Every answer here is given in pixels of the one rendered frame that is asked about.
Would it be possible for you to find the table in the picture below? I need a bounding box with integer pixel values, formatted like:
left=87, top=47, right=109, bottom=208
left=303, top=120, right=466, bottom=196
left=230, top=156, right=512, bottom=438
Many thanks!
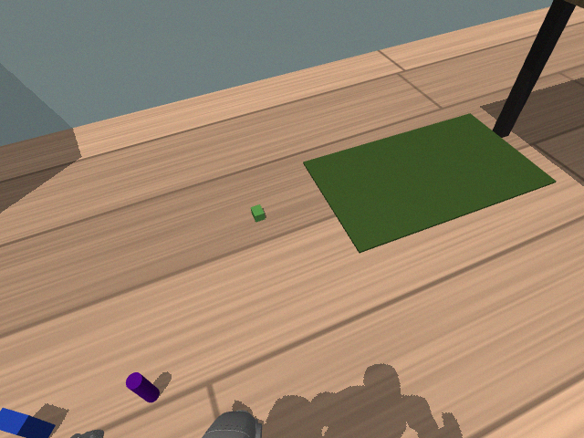
left=493, top=0, right=584, bottom=138

